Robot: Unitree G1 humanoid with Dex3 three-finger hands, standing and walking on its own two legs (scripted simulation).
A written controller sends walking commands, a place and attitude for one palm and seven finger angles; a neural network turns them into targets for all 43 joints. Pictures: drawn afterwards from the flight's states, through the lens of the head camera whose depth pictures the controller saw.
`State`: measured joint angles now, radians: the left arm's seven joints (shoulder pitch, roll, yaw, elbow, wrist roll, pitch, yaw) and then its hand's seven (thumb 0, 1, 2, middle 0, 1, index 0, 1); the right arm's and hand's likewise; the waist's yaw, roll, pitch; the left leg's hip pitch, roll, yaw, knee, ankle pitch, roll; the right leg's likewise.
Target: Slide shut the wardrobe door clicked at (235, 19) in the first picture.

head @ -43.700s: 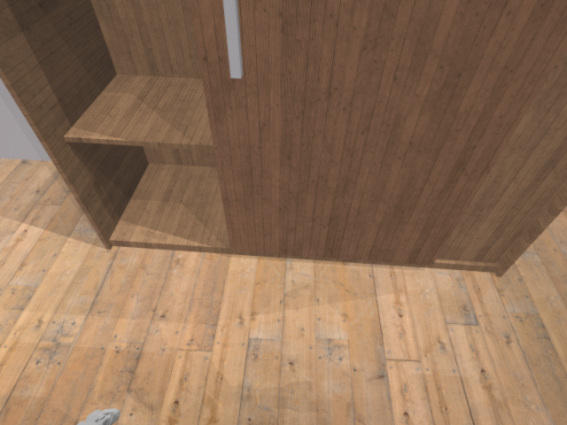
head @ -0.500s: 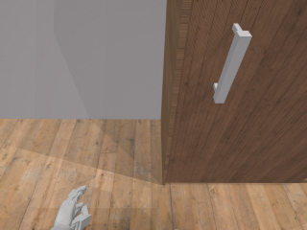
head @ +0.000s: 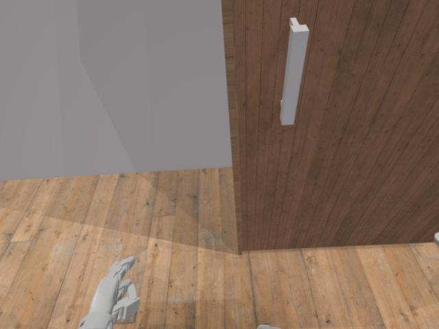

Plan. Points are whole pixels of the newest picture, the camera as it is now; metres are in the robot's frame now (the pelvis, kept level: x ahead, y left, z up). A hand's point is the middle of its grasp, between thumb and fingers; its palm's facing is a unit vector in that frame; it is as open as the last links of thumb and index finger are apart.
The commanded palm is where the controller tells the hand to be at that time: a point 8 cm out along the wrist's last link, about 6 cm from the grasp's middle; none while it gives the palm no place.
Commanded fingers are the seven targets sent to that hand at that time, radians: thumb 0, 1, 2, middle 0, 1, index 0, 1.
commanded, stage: step back with the hand held close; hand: right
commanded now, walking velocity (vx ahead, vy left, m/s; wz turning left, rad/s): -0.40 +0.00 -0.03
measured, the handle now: (290, 75) +0.53 -0.16 +0.19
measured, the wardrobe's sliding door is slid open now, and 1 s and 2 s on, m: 0.00 0.00 0.00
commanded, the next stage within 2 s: stop stepping back and stand still in 0.04 s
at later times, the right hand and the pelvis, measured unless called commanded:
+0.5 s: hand out of the picture +0.11 -0.31 +0.17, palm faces +0.41 +0.87 -0.28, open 7.4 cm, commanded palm +0.05 -0.35 +0.18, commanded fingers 0.00 -0.90 -0.90 0.20 0.30 0.20 0.30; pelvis -0.11 -0.06 -0.01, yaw +4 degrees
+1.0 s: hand out of the picture +0.08 -0.35 +0.16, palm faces +0.44 +0.83 -0.36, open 7.4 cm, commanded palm +0.01 -0.39 +0.18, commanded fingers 0.00 -0.90 -0.90 0.20 0.30 0.20 0.30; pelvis -0.15 -0.10 -0.01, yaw +2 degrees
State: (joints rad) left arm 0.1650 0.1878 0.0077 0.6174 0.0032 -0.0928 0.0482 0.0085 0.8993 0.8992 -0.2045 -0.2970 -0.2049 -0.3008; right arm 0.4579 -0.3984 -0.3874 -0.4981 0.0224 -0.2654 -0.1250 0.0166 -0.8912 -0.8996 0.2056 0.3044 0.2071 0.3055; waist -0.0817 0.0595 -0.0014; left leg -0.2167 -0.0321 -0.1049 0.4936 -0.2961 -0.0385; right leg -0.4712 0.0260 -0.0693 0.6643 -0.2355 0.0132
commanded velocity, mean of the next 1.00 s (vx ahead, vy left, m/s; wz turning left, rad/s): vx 0.09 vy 0.08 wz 0.00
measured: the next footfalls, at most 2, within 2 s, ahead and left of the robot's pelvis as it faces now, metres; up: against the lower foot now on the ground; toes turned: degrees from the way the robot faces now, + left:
right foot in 0.02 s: +0.11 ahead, -0.07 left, +0.00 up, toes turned -2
left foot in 0.36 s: -0.10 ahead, +0.00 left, +0.00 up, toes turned +4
